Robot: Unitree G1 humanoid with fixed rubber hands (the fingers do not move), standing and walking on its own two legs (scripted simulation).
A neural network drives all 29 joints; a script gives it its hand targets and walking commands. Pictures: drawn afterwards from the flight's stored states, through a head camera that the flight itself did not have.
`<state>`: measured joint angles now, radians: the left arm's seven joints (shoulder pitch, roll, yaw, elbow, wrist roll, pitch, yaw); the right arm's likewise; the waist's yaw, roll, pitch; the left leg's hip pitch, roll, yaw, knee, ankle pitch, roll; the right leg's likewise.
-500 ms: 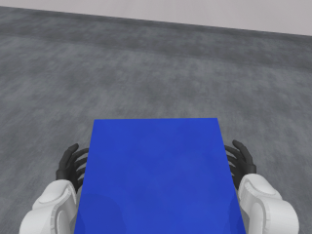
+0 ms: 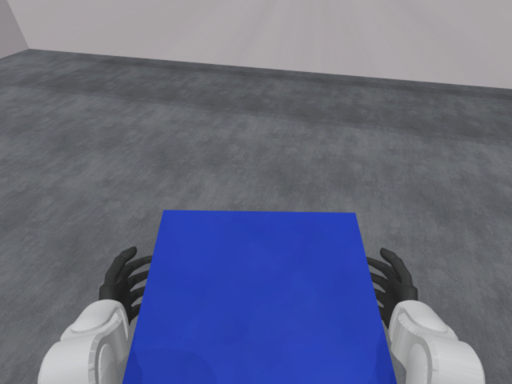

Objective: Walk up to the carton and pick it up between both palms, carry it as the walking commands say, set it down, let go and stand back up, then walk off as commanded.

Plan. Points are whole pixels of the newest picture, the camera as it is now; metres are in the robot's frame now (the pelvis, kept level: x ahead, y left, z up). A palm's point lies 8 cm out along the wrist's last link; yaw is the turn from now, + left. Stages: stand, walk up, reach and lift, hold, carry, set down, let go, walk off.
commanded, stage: carry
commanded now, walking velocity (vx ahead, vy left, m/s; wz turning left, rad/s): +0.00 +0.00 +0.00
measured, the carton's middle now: (258, 321) +0.24 +0.00 +0.03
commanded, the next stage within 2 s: none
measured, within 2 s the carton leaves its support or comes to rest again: neither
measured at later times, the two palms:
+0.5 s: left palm (105, 325) +0.20 +0.19 +0.10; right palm (390, 311) +0.21 -0.18 +0.10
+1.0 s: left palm out of the picture +0.13 +0.18 +0.07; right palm (417, 365) +0.15 -0.19 +0.08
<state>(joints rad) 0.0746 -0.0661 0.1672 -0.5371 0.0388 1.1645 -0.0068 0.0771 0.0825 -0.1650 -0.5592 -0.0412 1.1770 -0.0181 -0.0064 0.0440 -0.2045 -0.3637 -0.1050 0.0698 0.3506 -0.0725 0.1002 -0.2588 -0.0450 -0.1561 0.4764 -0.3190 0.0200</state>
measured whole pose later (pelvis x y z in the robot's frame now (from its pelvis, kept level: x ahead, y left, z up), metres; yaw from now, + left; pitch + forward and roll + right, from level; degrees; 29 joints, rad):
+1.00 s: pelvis -0.09 -0.01 -0.01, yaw +1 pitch +2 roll +1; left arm 0.06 -0.12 0.18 -0.60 0.06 1.17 0.02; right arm 0.03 0.07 -0.20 -0.54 -0.03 1.15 0.02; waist 0.00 -0.05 -0.06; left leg -0.47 -0.01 0.06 0.84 -0.42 0.02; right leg -0.43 -0.06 -0.16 0.64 -0.25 -0.05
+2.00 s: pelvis -0.49 -0.01 +0.00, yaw +5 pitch +3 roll -1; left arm 0.10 -0.08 0.17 -0.61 0.04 1.17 -0.02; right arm 0.11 0.14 -0.19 -0.61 -0.05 1.15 0.01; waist 0.03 -0.04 -0.05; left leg -0.27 0.02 0.03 0.47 -0.25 0.02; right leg -0.66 0.00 -0.01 1.12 -0.41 0.04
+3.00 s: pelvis -0.95 -0.02 +0.01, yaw +3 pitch +3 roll -3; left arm 0.05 -0.08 0.14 -0.63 0.06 1.17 0.00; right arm 0.09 0.11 -0.21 -0.63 -0.06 1.13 0.04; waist 0.03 -0.03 -0.07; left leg -0.36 0.05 0.05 0.42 -0.12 0.04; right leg -0.51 0.04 0.00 1.15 -0.47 0.05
